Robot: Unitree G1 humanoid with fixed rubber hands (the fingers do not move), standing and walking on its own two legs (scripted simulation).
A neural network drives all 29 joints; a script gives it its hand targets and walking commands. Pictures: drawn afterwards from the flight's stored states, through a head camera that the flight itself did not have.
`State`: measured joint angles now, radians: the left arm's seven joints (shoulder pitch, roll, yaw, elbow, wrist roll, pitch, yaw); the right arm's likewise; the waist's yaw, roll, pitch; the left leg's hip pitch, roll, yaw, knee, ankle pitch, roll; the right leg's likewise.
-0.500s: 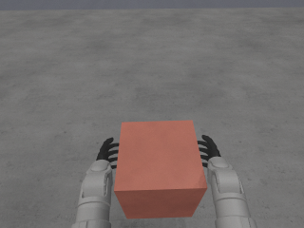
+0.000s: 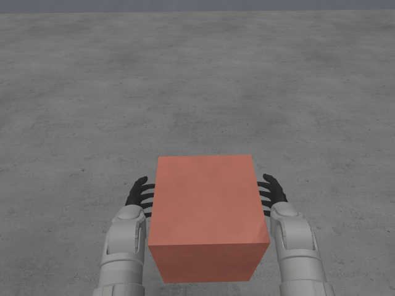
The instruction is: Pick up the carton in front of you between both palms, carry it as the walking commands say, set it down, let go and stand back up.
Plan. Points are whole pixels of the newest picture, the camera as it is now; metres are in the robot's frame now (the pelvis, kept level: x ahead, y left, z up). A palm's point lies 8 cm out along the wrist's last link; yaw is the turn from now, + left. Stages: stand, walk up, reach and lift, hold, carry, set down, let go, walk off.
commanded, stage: set down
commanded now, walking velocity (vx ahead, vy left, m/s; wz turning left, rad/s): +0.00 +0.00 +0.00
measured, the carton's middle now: (205, 221) +0.30 +0.00 -0.04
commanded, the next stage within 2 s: none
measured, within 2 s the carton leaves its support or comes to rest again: neither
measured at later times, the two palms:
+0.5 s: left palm (144, 219) +0.35 +0.16 -0.11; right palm (254, 217) +0.35 -0.13 -0.11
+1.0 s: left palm (152, 225) +0.41 +0.17 -0.27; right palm (241, 224) +0.41 -0.13 -0.26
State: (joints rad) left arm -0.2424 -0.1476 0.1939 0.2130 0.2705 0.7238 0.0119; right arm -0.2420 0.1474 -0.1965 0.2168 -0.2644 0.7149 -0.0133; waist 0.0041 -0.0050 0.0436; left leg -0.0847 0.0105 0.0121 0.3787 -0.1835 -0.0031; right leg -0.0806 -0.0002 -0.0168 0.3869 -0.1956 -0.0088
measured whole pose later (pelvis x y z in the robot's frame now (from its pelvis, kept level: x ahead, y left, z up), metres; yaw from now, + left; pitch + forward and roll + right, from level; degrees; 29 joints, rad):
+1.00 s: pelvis -0.04 +0.01 -0.18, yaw -1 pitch +44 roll -1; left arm -0.87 -0.05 0.47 0.61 0.27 0.27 0.00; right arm -0.85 0.11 -0.50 0.59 -0.26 0.25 -0.05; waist 0.02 -0.02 -0.17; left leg -1.67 -0.09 -0.07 1.38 -0.47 0.00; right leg -1.66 0.09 0.07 1.37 -0.47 0.03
